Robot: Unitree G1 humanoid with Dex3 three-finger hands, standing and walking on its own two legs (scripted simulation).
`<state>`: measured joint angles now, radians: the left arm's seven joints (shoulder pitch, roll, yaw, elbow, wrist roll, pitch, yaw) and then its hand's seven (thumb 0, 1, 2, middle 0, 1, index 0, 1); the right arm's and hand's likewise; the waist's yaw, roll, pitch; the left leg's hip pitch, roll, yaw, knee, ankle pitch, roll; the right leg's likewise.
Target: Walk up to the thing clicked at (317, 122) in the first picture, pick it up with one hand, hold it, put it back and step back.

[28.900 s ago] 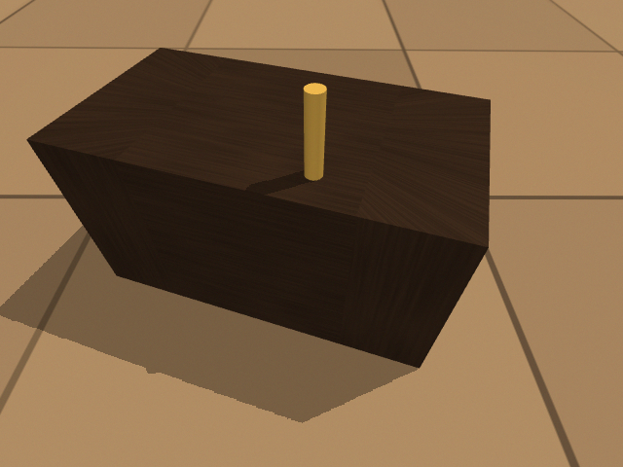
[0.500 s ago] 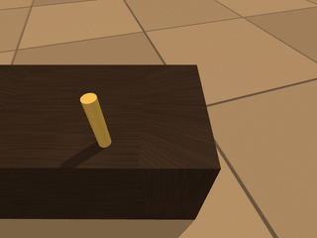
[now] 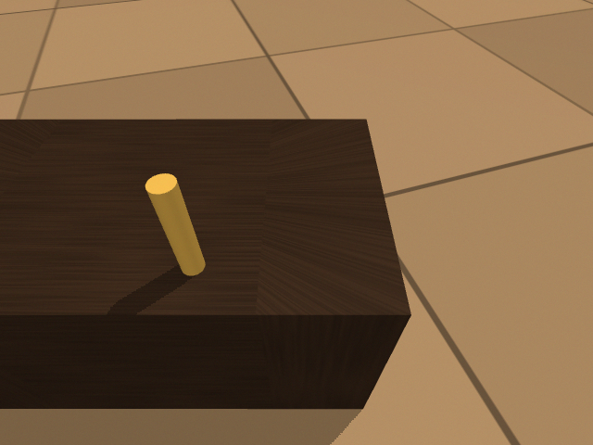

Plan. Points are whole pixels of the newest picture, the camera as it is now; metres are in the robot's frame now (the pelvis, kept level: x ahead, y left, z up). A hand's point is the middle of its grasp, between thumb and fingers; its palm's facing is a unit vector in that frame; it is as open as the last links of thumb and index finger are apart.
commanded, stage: stand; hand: left
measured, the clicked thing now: (179, 230) +0.48 +0.23 -0.02
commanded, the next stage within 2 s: step back in 0.28 s
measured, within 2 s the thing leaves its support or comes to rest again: neither
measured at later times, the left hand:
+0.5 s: hand out of the picture +0.08 +0.28 -0.17, palm faces -0.03 -0.92 -0.38, open 7.4 cm
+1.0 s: hand out of the picture +0.01 +0.29 -0.18, palm faces -0.13 -0.91 -0.39, open 7.4 cm
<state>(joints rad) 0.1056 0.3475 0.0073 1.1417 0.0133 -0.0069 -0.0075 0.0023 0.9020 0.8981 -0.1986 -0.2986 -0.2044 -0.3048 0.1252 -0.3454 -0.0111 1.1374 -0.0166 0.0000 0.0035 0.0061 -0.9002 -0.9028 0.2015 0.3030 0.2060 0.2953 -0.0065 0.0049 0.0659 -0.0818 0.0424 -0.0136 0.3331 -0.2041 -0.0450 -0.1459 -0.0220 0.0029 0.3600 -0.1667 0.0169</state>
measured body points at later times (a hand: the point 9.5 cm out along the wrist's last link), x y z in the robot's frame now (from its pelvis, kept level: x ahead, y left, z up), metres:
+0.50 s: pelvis -0.03 +0.02 -0.02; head +0.03 +0.01 +0.43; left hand +0.08 +0.33 -0.14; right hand +0.05 -0.31 -0.14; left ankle -0.03 +0.14 -0.74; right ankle +0.02 -0.13 -0.75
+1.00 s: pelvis -0.11 +0.04 -0.03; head -0.04 +0.03 +0.41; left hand +0.02 +0.34 -0.15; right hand -0.04 -0.28 -0.15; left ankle -0.07 +0.14 -0.75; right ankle -0.13 -0.07 -0.75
